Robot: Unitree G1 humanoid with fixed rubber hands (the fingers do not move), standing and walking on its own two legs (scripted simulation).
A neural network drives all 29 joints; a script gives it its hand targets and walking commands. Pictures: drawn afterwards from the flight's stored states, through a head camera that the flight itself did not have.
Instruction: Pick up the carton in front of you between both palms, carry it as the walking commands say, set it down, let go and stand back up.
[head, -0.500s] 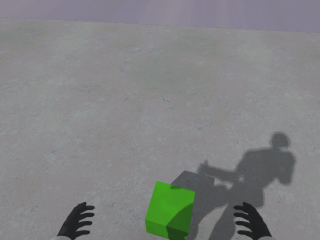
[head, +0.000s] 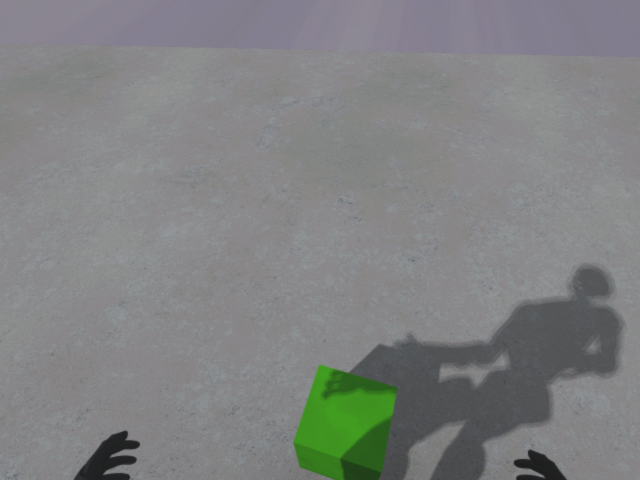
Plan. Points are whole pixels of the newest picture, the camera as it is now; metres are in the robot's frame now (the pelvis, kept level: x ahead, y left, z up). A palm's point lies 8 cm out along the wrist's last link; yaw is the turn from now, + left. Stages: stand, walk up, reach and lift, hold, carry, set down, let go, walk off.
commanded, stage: stand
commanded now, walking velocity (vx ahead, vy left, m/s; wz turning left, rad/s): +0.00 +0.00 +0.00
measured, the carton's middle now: (346, 429) +0.38 -0.03 -0.64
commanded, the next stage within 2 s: none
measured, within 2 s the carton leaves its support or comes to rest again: neither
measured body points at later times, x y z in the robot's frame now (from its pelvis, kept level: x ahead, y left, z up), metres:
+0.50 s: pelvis +0.00 +0.00 +0.01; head +0.00 -0.01 +0.46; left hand +0.12 +0.30 -0.09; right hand +0.13 -0.30 -0.10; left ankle -0.04 +0.13 -0.73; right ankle -0.01 -0.11 -0.73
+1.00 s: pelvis -0.02 +0.00 +0.01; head -0.02 -0.01 +0.46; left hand +0.08 +0.31 -0.10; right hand +0.09 -0.30 -0.11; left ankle -0.04 +0.13 -0.73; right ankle -0.01 -0.11 -0.73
